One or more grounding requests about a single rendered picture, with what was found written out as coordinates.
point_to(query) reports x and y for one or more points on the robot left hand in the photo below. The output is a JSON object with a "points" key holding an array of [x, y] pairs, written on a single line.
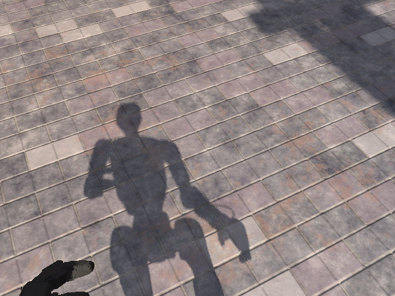
{"points": [[55, 275]]}

